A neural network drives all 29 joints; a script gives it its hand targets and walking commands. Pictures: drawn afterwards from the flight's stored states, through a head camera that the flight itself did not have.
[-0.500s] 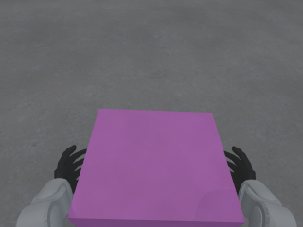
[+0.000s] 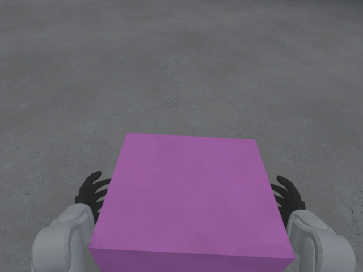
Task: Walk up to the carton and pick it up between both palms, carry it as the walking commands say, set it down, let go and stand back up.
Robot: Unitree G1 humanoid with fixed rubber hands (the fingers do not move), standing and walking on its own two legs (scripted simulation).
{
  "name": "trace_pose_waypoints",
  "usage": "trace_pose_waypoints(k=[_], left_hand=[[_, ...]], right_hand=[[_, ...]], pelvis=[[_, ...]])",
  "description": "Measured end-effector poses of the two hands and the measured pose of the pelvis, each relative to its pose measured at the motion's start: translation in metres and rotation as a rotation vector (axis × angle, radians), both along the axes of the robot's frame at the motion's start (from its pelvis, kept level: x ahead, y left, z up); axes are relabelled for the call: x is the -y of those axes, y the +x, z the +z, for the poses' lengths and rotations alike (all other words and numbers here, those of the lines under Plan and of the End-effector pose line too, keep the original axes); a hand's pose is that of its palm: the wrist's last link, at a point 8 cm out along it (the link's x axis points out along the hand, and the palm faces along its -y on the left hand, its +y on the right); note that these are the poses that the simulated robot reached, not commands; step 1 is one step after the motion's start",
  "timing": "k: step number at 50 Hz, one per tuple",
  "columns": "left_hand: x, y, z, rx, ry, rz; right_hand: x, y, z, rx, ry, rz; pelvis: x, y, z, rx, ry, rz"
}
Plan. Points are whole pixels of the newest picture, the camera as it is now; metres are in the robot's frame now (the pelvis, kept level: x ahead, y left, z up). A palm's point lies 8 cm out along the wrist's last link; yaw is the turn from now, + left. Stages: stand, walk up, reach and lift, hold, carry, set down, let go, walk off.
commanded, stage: carry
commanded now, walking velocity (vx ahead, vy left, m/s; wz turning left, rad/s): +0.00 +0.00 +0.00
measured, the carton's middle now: (186, 219) +0.27 +0.00 -0.01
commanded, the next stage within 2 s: none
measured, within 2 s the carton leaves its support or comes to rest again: neither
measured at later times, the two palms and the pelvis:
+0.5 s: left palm (90, 217) +0.22 +0.18 +0.09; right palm (300, 218) +0.23 -0.21 +0.10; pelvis -0.01 -0.02 +0.00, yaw +1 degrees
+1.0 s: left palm (103, 194) +0.27 +0.17 +0.09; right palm (292, 194) +0.29 -0.22 +0.09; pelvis +0.04 -0.03 +0.00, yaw +1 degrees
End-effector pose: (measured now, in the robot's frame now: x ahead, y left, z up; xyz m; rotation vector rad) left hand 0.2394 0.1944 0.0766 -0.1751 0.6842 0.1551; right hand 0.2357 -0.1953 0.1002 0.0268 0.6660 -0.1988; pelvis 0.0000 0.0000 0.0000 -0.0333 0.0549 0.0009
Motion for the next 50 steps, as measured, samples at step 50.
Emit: trace_pose_waypoints(k=[50], left_hand=[[0.025, 0.029, 0.011, 0.029, 0.035, 0.075]], right_hand=[[0.025, 0.053, -0.009, 0.035, 0.055, 0.065]], pelvis=[[0.035, 0.042, 0.001, -0.020, 0.032, 0.018]])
